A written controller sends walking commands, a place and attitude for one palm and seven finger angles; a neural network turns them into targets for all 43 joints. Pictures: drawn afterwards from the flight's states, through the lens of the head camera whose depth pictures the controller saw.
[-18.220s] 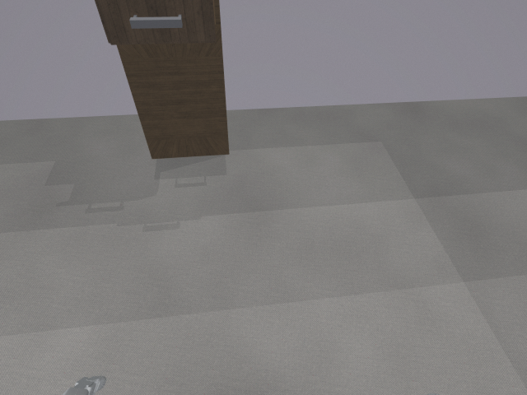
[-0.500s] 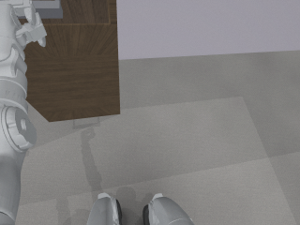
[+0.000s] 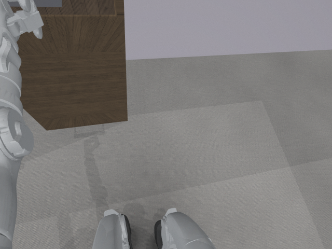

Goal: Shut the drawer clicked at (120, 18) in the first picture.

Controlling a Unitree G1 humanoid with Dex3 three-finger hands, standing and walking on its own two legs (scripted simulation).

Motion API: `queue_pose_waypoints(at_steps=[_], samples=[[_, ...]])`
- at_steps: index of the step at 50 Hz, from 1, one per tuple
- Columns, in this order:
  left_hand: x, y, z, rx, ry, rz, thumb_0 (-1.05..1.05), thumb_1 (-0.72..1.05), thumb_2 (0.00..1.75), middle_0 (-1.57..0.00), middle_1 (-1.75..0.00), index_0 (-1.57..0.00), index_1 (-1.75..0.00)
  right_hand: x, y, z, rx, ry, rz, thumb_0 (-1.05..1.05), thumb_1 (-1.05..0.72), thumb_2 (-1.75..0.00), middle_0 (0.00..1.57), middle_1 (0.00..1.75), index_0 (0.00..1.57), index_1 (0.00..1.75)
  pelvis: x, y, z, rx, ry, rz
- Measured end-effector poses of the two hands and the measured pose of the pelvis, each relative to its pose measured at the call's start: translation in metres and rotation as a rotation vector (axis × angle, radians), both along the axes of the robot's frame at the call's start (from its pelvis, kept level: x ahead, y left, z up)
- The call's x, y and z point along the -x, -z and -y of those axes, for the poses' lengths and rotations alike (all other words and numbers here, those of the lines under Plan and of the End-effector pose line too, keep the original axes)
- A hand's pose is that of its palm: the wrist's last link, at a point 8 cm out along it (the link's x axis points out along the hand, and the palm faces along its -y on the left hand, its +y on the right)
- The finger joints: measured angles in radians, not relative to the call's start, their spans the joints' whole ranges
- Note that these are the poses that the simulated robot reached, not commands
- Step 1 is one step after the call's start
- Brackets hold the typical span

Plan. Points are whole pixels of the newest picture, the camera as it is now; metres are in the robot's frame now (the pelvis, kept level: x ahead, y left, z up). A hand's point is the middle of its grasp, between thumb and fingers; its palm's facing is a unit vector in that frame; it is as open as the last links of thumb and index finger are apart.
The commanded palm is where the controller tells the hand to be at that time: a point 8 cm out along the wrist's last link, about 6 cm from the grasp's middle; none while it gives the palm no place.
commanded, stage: pull the fist back off the drawer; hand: left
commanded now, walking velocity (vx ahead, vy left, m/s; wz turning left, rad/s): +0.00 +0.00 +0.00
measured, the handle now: out of the picture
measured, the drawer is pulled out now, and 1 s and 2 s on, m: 0.00 0.00 0.00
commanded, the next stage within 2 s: draw the hand back to the body in 0.44 s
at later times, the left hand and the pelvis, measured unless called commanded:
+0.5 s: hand (40, 24) +0.57 +0.16 +0.12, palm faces +0.04 -1.00 -0.01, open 3.3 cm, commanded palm +0.55 +0.20 +0.12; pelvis +0.04 +0.00 +0.02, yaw +0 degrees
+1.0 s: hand (1, 71) +0.43 +0.19 +0.16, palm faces +0.05 -1.00 -0.04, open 3.3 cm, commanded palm +0.39 +0.24 +0.17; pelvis +0.04 -0.02 +0.05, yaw +2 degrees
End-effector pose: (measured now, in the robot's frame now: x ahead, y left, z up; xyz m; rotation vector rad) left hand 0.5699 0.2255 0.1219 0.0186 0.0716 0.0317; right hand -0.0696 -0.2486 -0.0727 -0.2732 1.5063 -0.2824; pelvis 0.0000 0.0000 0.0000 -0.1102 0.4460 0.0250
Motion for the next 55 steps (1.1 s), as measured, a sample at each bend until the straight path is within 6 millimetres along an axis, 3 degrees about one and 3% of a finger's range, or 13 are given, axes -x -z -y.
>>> queue_pose_waypoints(at_steps=[8,14,31,35,42,53,55], samples=[[0.002,0.001,0.003,0.000,-0.006,0.013,0.07,0.81,0.92,-1.40,-1.60,-1.40,-1.60,-0.002,0.000,-0.006,-0.027,0.015,-0.002,0.01,-0.91,-0.90,0.20,0.29,0.20,0.30,-0.004,-0.004,-0.002,-0.006,0.009,0.007],[0.005,0.002,0.006,0.009,-0.005,0.012,0.04,0.86,0.91,-1.40,-1.60,-1.40,-1.60,-0.014,-0.001,-0.008,-0.047,0.026,0.012,0.01,-0.91,-0.90,0.20,0.29,0.20,0.30,-0.013,-0.010,-0.003,-0.015,0.019,0.023],[0.029,-0.003,0.007,-0.007,-0.015,0.064,0.01,0.90,0.90,-1.40,-1.60,-1.40,-1.60,-0.092,0.001,0.011,-0.064,-0.012,0.145,0.01,-0.91,-0.90,0.20,0.29,0.20,0.30,-0.040,-0.023,0.004,-0.043,0.019,0.078],[0.050,-0.013,0.007,-0.030,0.003,0.096,0.01,0.90,0.90,-1.40,-1.60,-1.40,-1.60,-0.111,0.000,0.014,-0.086,-0.005,0.199,0.01,-0.91,-0.90,0.20,0.29,0.20,0.30,-0.046,-0.030,0.007,-0.053,0.030,0.107],[0.105,-0.020,-0.007,-0.011,-0.023,0.044,0.01,0.90,0.90,-1.40,-1.60,-1.40,-1.60,-0.160,-0.010,0.017,-0.115,-0.043,0.351,0.01,-0.91,-0.90,0.20,0.29,0.20,0.30,-0.051,-0.044,0.014,-0.072,0.023,0.199],[0.186,-0.050,-0.018,-0.018,0.007,0.106,0.01,0.90,0.90,-1.40,-1.60,-1.40,-1.60,-0.238,-0.036,0.018,-0.109,-0.178,0.617,0.01,-0.91,-0.90,0.20,0.29,0.20,0.30,-0.037,-0.053,0.019,-0.088,-0.014,0.315],[0.200,-0.056,-0.017,-0.088,-0.022,0.104,0.01,0.90,0.90,-1.40,-1.60,-1.40,-1.60,-0.249,-0.043,0.016,-0.107,-0.185,0.654,0.01,-0.91,-0.90,0.20,0.29,0.20,0.30,-0.035,-0.057,0.019,-0.093,-0.007,0.339]])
